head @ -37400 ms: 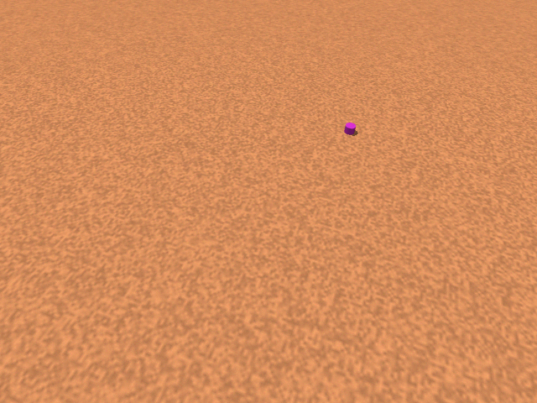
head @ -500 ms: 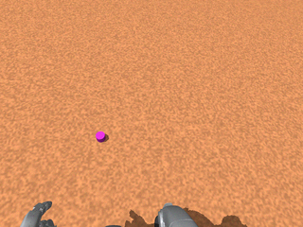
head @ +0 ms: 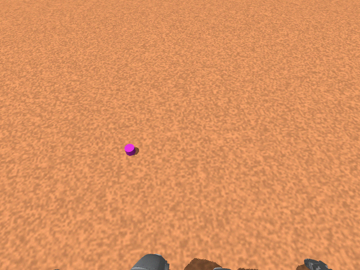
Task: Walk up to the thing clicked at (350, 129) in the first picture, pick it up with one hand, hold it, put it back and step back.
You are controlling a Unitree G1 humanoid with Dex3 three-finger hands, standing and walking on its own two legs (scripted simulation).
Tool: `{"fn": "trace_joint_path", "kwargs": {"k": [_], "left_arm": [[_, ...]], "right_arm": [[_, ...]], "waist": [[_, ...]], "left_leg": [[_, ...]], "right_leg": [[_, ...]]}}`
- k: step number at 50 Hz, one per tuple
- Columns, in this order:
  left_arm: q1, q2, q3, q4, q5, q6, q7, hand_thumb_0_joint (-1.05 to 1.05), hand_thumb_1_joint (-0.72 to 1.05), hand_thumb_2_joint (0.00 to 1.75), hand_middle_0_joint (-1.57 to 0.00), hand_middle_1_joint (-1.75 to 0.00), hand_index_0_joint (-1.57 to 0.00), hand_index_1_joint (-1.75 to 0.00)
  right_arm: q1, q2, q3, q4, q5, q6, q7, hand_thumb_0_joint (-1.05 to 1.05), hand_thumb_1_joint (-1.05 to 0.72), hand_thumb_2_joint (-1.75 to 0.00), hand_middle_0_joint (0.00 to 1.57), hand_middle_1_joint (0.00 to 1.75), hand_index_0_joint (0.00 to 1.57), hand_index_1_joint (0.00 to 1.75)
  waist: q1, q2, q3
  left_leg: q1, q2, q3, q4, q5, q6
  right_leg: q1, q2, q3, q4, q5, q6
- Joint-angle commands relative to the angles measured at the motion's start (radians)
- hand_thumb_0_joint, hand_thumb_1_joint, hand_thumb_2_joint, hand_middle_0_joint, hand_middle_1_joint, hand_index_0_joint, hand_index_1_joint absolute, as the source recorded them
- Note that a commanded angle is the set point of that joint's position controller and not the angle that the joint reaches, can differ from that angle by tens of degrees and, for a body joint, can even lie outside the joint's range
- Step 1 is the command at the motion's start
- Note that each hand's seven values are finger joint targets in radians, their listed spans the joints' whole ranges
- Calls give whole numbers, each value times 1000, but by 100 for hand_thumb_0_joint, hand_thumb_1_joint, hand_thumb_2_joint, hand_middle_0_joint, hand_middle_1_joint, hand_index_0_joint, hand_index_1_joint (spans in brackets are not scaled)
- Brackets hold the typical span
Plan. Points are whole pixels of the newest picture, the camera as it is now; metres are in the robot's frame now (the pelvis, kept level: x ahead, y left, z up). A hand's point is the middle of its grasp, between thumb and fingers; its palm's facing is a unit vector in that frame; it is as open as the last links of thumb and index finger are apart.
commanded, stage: step back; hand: left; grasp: from above
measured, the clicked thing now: (130, 149) +0.87 +0.36 -0.74
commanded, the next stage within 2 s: stand in 1.60 s
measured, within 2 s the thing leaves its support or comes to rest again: neither
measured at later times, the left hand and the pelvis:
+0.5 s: hand out of the picture -0.11 +0.24 -0.16, palm faces -0.02 -0.92 -0.40, open 7.4 cm; pelvis -0.19 -0.03 -0.01, yaw -1 degrees
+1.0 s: hand out of the picture -0.18 +0.26 -0.14, palm faces +0.05 -0.92 -0.38, open 7.4 cm; pelvis -0.22 -0.02 +0.01, yaw +4 degrees
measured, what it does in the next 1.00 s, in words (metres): walks backwards: left foot, then right foot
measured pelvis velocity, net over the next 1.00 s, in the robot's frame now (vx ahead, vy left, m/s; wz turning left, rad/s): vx -0.22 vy -0.02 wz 0.07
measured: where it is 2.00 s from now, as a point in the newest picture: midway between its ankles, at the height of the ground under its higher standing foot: outside the picture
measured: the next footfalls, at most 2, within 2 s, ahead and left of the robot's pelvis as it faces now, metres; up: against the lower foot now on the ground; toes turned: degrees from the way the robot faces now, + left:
left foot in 0.12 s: -0.04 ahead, +0.12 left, +0.00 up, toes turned +1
right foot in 0.48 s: -0.17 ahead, -0.15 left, +0.00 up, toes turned +2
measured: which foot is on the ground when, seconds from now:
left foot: up 0.00-0.10, down 0.12-0.50, up 0.52-0.78, down 0.80-1.00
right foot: down 0.00-0.14, up 0.16-0.46, down 0.48-0.84, up 0.86-1.00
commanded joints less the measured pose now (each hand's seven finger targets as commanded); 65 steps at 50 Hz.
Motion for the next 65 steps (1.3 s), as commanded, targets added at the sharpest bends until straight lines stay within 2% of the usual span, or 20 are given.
{"fn": "trace_joint_path", "kwargs": {"k": [1,6,8,9,10,13,20,23,25,26,30,34,40,43,44,50,56,58,59,65], "left_arm": [[-51,255,78,-126,10,-31,38,0,90,90,-20,-30,-20,-30],[-60,241,54,-147,-19,2,29,0,90,90,-20,-30,-20,-30],[-44,192,42,-151,-25,5,33,0,90,90,-20,-30,-20,-30],[-123,233,60,-157,-16,5,47,0,90,90,-20,-30,-20,-30],[-128,253,65,-145,-17,6,45,0,90,90,-20,-30,-20,-30],[-42,229,63,-96,-34,10,27,0,90,90,-20,-30,-20,-30],[-29,203,46,-76,-16,-41,15,0,90,90,-20,-30,-20,-30],[91,207,54,18,-4,-63,17,0,90,90,-20,-30,-20,-30],[86,338,92,13,18,-73,17,0,90,90,-20,-30,-20,-30],[-12,415,103,-25,19,-68,19,0,90,90,-20,-30,-20,-30],[-146,277,75,-38,4,-86,21,0,90,90,-20,-30,-20,-30],[-26,292,82,4,14,-94,8,0,90,90,-20,-30,-20,-30],[-6,272,57,9,3,-68,-8,0,90,90,-20,-30,-20,-30],[-92,226,45,-22,-12,-71,-6,0,90,90,-20,-30,-20,-30],[-134,282,57,-23,-3,-76,-8,0,90,90,-20,-30,-20,-30],[-47,218,43,14,-17,-89,-27,0,90,90,-20,-30,-20,-30],[83,227,58,108,-20,-107,0,0,90,90,-20,-30,-20,-30],[47,346,78,75,-4,-118,13,0,90,90,-20,-30,-20,-30],[-58,356,75,50,-2,-112,11,0,90,90,-20,-30,-20,-30],[-99,307,69,65,-7,-116,14,0,90,90,-20,-30,-20,-30]], "right_arm": [[14,-147,-36,-81,-3,-40,-17,0,-90,-90,20,30,20,30],[120,-159,-60,-34,-31,-55,-15,0,-90,-90,20,30,20,30],[24,-307,-89,-67,-51,-49,-4,0,-90,-90,20,30,20,30],[36,-366,-101,-81,-46,-50,-1,0,-90,-90,20,30,20,30],[-3,-330,-99,-78,-44,-56,-9,0,-90,-90,20,30,20,30],[-78,-215,-57,-97,-45,-58,-17,0,-90,-90,20,30,20,30],[27,-214,-66,-72,-34,-42,-1,0,-90,-90,20,30,20,30],[-18,-226,-66,-71,-33,-16,9,0,-90,-90,20,30,20,30],[1,-117,-34,-96,-28,-22,9,0,-90,-90,20,30,20,30],[-75,-164,-53,-96,-35,-19,-6,0,-90,-90,20,30,20,30],[24,-177,-59,-6,-13,-30,13,0,-90,-90,20,30,20,30],[18,-169,-49,-5,-27,-55,26,0,-90,-90,20,30,20,30],[98,-157,-65,53,-33,-101,31,0,-90,-90,20,30,20,30],[182,-334,-108,55,-52,-110,20,0,-90,-90,20,30,20,30],[155,-330,-110,50,-41,-111,21,0,-90,-90,20,30,20,30],[115,-226,-80,35,-35,-121,19,0,-90,-90,20,30,20,30],[37,-121,-31,2,-16,-78,16,0,-90,-90,20,30,20,30],[108,-83,-18,10,-15,-63,4,0,-90,-90,20,30,20,30],[130,-161,-47,43,-21,-53,0,0,-90,-90,20,30,20,30],[142,-171,-48,101,-30,-55,14,0,-90,-90,20,30,20,30]], "waist": [[12,-211,-142],[-19,-167,-224],[12,182,-187],[-72,253,-182],[-48,209,-137],[17,100,-123],[-59,178,-224],[-8,150,-230],[1,-202,-154],[47,-207,-95],[-38,-102,-4],[25,-187,-30],[-9,-133,-109],[-83,139,-84],[-87,85,-3],[-52,160,-47],[38,21,-122],[17,-186,-141],[-7,-129,-89],[-12,-153,-91]], "left_leg": [[-25,40,38,-233,-43,-16],[247,103,60,-776,368,20],[340,425,-340,-782,610,177],[171,533,-445,-806,616,303],[101,527,-403,-807,594,314],[154,331,-92,-705,712,209],[413,322,-84,-656,415,222],[237,275,-28,-550,292,152],[-170,62,49,-310,-42,30],[-41,84,-52,-191,-95,-2],[12,36,-46,-78,116,-5],[-44,72,13,-300,68,-25],[293,58,136,-796,152,18],[408,464,-542,-951,-356,230],[280,484,-529,-975,-368,270],[301,319,-132,-826,252,187],[1,199,22,-520,128,86],[-30,61,22,-232,-104,21],[66,99,8,-181,-124,16],[43,140,19,-270,14,14]], "right_leg": [[212,-193,155,-114,471,-188],[148,-140,106,91,390,-98],[-213,89,-44,357,-304,-16],[-120,77,64,522,-400,-2],[-89,57,122,609,-349,-5],[-143,125,130,695,-223,-9],[-64,38,-14,85,-236,26],[187,61,-49,-311,-39,-20],[265,-201,436,-325,-211,-109],[-80,-384,568,-392,-413,-252],[-88,-187,225,-336,-278,-159],[89,-173,251,-353,-482,-143],[79,-135,93,-168,-240,-119],[-360,13,-48,298,-271,-15],[-311,-34,29,335,-249,-25],[-151,-26,-52,164,-136,-7],[325,6,-45,-168,101,-6],[184,-335,465,-390,-267,-123],[3,-365,493,-426,-507,-197],[31,-265,271,-331,-280,-167]]}}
